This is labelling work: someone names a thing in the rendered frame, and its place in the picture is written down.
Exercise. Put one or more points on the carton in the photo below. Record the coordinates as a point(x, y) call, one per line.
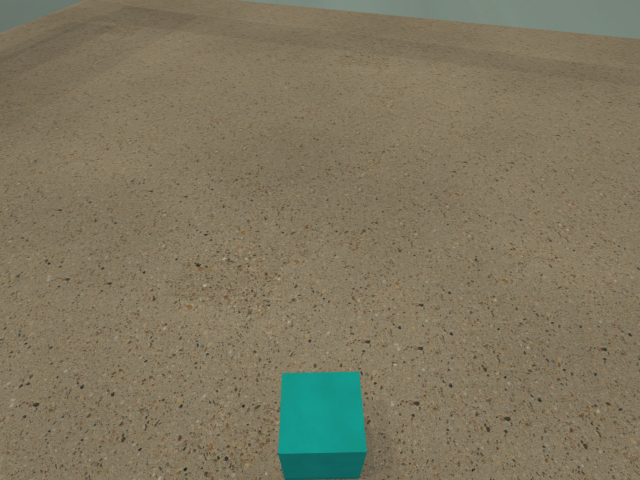
point(322, 433)

